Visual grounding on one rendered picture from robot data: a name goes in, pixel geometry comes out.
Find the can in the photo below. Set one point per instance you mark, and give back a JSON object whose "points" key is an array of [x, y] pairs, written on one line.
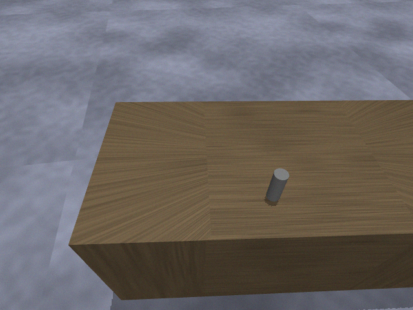
{"points": [[277, 184]]}

